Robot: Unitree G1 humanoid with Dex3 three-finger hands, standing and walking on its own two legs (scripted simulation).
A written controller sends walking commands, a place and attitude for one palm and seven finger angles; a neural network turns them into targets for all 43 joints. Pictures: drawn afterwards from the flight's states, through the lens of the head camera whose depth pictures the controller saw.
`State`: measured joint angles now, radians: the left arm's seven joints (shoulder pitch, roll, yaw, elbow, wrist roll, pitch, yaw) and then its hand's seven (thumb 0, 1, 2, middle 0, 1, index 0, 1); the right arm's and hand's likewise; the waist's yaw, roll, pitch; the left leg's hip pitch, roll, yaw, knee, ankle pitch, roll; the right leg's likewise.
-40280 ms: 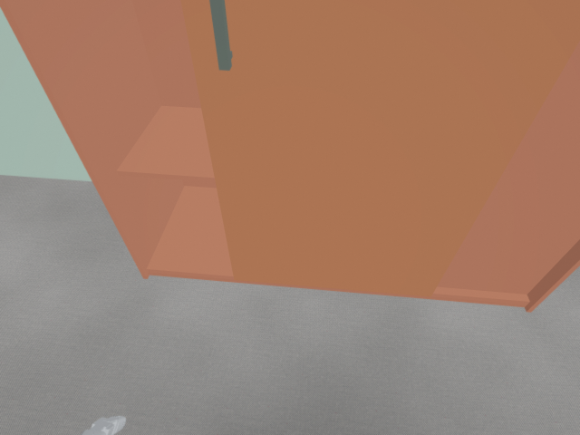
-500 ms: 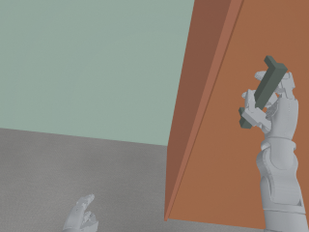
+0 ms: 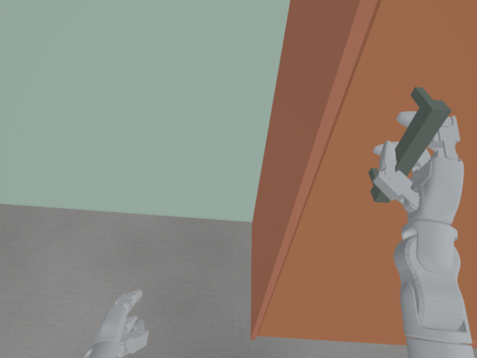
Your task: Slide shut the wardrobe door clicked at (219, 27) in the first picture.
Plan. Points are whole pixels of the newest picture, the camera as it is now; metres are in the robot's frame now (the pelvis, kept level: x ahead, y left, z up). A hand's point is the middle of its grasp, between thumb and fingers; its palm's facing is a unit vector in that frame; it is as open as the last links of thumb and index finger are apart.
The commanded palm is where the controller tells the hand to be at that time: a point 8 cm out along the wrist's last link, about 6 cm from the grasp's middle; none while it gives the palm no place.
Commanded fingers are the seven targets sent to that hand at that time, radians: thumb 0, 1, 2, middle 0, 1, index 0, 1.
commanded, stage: stop walking and hold the door there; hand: right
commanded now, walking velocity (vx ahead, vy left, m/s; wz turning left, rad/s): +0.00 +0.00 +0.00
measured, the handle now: (398, 148) +0.35 -0.19 +0.24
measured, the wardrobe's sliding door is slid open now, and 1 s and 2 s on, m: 0.00 0.00 0.00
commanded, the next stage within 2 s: loosen the grip on the handle in 0.10 s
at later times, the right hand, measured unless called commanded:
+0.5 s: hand (393, 172) +0.31 -0.17 +0.23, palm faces +0.39 +0.92 -0.06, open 11.8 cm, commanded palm +0.28 -0.20 +0.22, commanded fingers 0.00 0.55 -0.20 0.37 1.30 0.37 1.30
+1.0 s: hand (403, 176) +0.31 -0.19 +0.22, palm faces +0.24 +0.97 -0.09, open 14.7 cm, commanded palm +0.28 -0.24 +0.21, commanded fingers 0.00 0.55 -0.20 0.25 1.15 0.25 1.15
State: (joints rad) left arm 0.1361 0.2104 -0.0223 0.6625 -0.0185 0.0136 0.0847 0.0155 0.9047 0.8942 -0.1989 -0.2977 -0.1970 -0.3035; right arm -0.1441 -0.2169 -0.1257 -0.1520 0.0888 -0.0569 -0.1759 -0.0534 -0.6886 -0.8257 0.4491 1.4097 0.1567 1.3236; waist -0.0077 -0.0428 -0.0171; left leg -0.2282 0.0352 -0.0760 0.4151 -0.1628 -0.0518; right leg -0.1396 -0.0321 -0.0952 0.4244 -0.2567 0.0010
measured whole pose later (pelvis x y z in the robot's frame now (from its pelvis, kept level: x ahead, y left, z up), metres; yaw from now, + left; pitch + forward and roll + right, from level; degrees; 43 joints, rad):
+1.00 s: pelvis +0.00 +0.01 -0.01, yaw -3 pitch +1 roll +0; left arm 0.21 0.23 -0.01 0.67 -0.02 -0.21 0.03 0.02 0.91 0.89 -0.20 -0.30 -0.20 -0.30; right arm -0.27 -0.26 -0.17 0.00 0.13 -0.22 -0.01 -0.01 0.55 -0.20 0.48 1.30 0.25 1.15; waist -0.05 -0.01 -0.04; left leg -0.35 0.04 -0.02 0.58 -0.25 -0.03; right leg -0.28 -0.02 0.00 0.59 -0.32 0.01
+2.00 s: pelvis +0.01 +0.02 -0.01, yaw -5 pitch -1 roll +1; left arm 0.22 0.25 -0.04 0.64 -0.02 -0.25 0.08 0.02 0.90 0.89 -0.20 -0.30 -0.20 -0.30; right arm 0.02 -0.33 -0.40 -0.18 0.29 -0.18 0.20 -0.01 0.56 -0.19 0.26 1.15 0.26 1.15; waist -0.10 -0.04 -0.05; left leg -0.30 0.03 0.02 0.59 -0.28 -0.02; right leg -0.26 -0.03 0.04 0.62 -0.35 0.03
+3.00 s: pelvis +0.00 +0.03 -0.01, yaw -5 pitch -4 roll +1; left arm 0.22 0.24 -0.03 0.61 -0.02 -0.26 0.06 0.02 0.90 0.89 -0.20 -0.30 -0.20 -0.30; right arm 0.38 -0.36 -0.38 -0.45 0.15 -0.02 -0.06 -0.01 0.26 -0.33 0.24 0.98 0.25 0.98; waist -0.09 -0.06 -0.01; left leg -0.22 0.00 0.03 0.53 -0.25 -0.01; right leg -0.19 -0.05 0.04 0.58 -0.33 0.04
